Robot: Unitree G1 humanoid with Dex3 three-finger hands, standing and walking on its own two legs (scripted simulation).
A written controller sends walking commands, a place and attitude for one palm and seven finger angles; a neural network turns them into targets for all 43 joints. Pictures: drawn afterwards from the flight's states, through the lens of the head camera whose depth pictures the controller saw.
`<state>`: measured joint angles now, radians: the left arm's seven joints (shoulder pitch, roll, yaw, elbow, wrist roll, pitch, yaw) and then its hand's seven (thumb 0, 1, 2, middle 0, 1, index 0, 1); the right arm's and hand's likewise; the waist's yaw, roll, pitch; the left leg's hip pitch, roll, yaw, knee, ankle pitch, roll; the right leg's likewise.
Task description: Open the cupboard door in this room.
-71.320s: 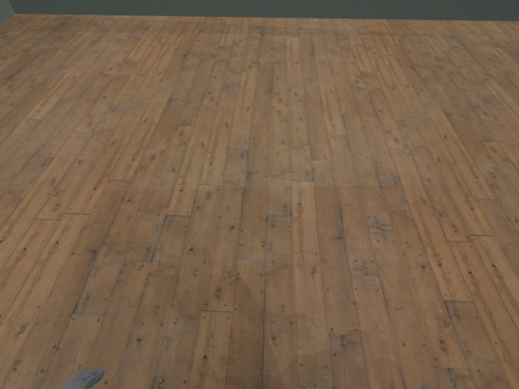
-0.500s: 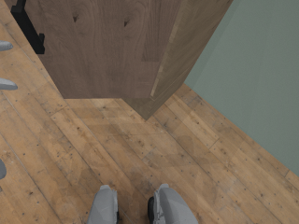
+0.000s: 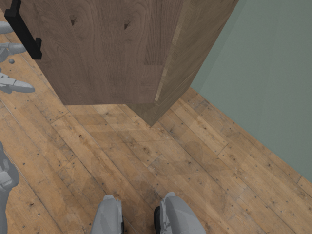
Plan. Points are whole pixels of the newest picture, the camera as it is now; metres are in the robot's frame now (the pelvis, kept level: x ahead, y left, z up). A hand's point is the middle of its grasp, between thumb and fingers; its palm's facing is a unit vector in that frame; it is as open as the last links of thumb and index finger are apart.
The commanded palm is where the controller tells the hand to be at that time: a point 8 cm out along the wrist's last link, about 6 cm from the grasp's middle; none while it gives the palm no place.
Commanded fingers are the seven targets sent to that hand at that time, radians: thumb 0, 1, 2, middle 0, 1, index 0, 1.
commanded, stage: slide the fingers in behind the handle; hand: left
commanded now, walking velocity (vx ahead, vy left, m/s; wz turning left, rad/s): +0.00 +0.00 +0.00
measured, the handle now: (27, 31) +0.57 +0.27 +0.08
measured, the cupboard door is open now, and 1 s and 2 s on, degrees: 47 48 48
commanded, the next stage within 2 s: move the hooked fingers beside the handle in 1.00 s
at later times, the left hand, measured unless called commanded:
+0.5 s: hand (19, 66) +0.48 +0.28 +0.07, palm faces +0.07 -1.00 +0.00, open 14.3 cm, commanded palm +0.47 +0.29 +0.07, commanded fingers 0.00 -0.50 0.30 -0.30 -1.20 -0.30 -1.20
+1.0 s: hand (21, 68) +0.48 +0.27 +0.07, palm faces +0.10 -0.99 -0.01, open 14.6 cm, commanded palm +0.47 +0.27 +0.07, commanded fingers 0.00 -0.50 0.30 -0.30 -1.20 -0.30 -1.20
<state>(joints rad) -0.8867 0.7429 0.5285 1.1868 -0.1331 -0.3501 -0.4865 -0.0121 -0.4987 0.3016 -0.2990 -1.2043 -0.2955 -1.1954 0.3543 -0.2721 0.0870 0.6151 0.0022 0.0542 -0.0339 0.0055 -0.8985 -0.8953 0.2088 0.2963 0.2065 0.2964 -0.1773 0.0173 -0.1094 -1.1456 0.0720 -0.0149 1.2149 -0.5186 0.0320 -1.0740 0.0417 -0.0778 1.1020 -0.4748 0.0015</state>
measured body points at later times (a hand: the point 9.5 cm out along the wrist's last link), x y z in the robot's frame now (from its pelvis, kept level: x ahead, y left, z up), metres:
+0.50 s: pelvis +0.01 +0.00 +0.01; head +0.15 +0.05 +0.43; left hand +0.47 +0.33 +0.07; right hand +0.04 -0.27 -0.10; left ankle +0.02 +0.09 -0.64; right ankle +0.02 -0.13 -0.64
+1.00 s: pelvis +0.01 +0.00 +0.01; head +0.15 +0.04 +0.44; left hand +0.47 +0.32 +0.07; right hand +0.06 -0.27 -0.10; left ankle +0.02 +0.09 -0.64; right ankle +0.02 -0.13 -0.64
